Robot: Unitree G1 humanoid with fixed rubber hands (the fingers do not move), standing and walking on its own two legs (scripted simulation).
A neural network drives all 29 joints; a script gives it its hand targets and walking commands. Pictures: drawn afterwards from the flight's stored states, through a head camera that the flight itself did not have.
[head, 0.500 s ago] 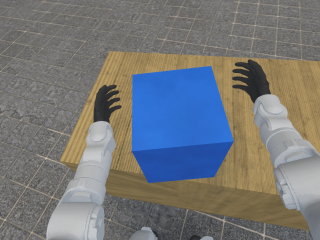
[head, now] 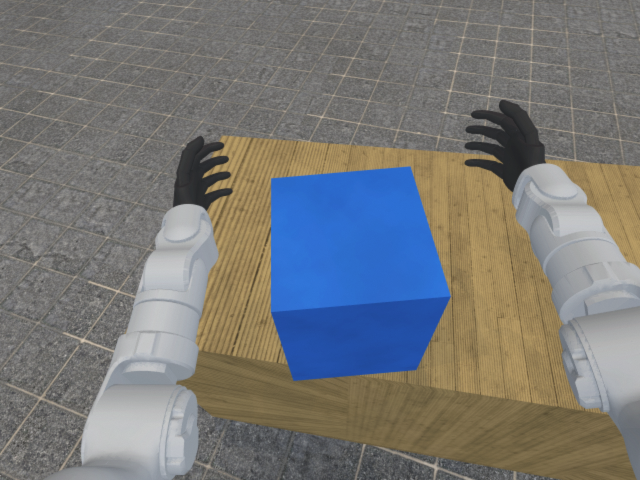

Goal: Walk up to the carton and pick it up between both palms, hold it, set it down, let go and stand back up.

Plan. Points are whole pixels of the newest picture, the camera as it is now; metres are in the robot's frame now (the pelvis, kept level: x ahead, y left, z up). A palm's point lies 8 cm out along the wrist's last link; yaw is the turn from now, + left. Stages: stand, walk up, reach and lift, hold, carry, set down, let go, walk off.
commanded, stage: set down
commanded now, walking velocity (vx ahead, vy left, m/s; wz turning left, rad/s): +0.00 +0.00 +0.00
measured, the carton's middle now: (348, 280) +0.40 +0.04 -0.05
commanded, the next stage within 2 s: none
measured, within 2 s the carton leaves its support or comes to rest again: neither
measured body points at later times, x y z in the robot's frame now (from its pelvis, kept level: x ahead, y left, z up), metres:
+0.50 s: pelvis +0.02 +0.01 +0.01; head +0.05 +0.01 +0.46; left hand +0.34 +0.24 +0.08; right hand +0.42 -0.18 +0.08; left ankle +0.02 +0.15 -0.74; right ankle +0.03 -0.08 -0.74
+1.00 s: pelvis +0.03 +0.01 +0.01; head +0.03 +0.02 +0.46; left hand +0.30 +0.22 +0.04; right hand +0.34 -0.20 +0.04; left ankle +0.02 +0.15 -0.74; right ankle +0.03 -0.08 -0.74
